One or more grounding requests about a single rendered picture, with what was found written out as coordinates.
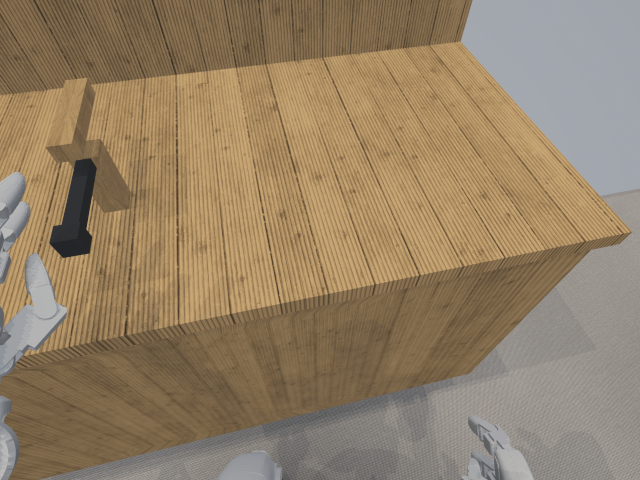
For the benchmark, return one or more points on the left robot thigh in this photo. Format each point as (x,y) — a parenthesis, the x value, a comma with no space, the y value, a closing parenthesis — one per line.
(251,467)

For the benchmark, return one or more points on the right robot hand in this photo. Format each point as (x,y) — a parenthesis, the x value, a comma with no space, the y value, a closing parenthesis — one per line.
(508,464)

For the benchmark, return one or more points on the left robot hand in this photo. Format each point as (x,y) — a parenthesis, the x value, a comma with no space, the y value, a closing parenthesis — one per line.
(31,326)

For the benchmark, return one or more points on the counter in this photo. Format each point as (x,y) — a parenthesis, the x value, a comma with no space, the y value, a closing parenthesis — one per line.
(298,204)

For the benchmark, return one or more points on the tap lever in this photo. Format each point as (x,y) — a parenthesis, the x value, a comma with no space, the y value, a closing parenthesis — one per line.
(71,238)

